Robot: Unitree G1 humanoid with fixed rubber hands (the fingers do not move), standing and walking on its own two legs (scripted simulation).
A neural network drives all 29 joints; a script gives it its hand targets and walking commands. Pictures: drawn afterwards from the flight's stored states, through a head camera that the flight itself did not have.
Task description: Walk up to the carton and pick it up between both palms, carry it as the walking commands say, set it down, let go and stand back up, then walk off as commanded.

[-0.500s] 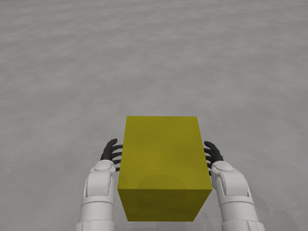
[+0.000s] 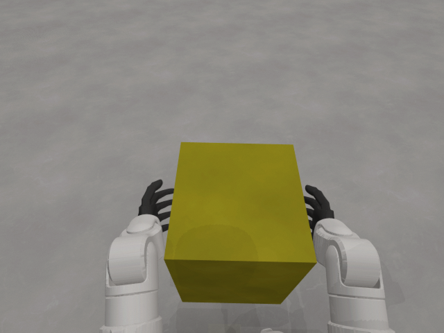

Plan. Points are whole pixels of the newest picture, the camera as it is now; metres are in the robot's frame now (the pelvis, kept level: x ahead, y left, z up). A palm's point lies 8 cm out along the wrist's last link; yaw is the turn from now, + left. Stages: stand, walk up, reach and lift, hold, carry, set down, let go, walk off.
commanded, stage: carry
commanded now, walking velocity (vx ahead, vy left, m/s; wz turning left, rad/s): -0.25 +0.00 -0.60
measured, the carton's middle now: (234, 228) +0.31 +0.00 +0.01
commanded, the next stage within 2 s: none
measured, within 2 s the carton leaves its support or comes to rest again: neither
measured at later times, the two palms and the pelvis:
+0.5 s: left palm (184, 307) +0.15 +0.07 +0.11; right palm out of the picture +0.06 -0.20 +0.09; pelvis -0.14 +0.01 +0.02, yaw -12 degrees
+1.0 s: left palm out of the picture +0.07 +0.10 +0.10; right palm out of the picture +0.01 -0.18 +0.08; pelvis -0.22 +0.01 +0.01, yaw -11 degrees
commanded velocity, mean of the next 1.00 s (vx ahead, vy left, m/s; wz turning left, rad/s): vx -0.02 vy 0.00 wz -0.05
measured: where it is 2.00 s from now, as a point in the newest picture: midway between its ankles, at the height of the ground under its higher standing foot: outside the picture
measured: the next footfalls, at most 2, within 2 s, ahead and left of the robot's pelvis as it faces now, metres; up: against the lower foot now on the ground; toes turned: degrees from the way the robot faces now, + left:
right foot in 0.28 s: -0.10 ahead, -0.12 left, +0.00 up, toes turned +0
left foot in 0.56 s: -0.10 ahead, +0.10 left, +0.00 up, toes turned -12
